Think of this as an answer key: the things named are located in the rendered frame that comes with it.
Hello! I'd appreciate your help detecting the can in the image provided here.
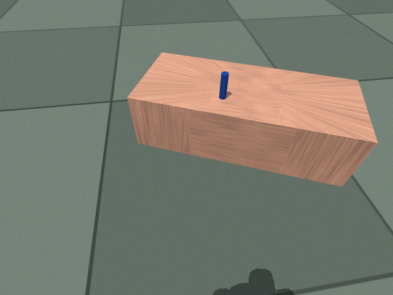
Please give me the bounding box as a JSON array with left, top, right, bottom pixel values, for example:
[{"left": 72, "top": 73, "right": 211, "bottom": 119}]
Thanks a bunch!
[{"left": 219, "top": 71, "right": 229, "bottom": 100}]

